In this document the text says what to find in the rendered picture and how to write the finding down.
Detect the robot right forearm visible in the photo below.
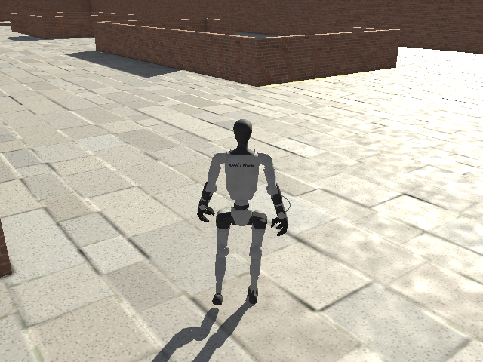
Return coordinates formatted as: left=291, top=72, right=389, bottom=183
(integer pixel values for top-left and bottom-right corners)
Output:
left=271, top=183, right=287, bottom=219

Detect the left robot upper arm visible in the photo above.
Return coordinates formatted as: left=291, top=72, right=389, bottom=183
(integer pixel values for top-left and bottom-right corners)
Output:
left=205, top=152, right=226, bottom=193

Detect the left robot thigh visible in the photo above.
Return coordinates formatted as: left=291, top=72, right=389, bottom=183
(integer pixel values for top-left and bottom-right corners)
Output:
left=216, top=210, right=232, bottom=257

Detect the robot left forearm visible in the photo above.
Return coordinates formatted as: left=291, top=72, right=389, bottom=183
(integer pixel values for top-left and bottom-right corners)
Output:
left=198, top=181, right=213, bottom=210

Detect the right robot thigh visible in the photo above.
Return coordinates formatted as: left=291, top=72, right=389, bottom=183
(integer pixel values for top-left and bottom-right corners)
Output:
left=249, top=210, right=267, bottom=259

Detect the robot thigh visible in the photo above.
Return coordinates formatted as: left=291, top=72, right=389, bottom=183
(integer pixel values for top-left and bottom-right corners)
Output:
left=216, top=210, right=232, bottom=257
left=249, top=210, right=267, bottom=259

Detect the robot right hand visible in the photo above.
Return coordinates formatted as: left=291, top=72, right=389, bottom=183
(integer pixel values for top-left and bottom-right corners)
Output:
left=271, top=216, right=288, bottom=236

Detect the right robot upper arm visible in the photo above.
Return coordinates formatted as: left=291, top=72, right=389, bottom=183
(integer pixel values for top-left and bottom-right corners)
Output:
left=258, top=152, right=278, bottom=195

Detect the robot left hand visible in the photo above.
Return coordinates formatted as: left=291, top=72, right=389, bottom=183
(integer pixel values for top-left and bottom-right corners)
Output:
left=197, top=207, right=215, bottom=222

